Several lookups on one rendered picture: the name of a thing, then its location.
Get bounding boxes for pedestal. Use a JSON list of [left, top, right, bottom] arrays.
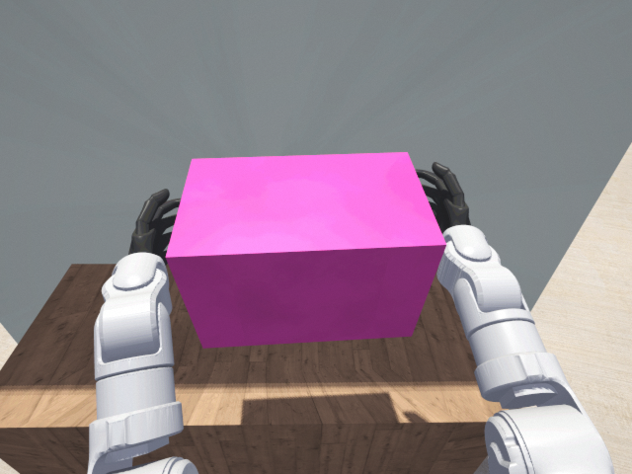
[[0, 264, 508, 474]]

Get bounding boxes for right robot upper arm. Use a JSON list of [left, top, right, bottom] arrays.
[[485, 404, 612, 474]]

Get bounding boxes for robot right hand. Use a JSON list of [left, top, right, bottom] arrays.
[[415, 162, 471, 234]]

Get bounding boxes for right robot forearm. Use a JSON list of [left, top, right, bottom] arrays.
[[436, 225, 615, 474]]

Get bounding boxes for left robot forearm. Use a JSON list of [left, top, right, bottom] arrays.
[[87, 253, 184, 474]]

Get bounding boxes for robot left hand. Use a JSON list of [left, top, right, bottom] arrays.
[[128, 189, 181, 266]]

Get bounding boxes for carton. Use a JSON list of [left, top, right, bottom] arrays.
[[165, 152, 446, 349]]

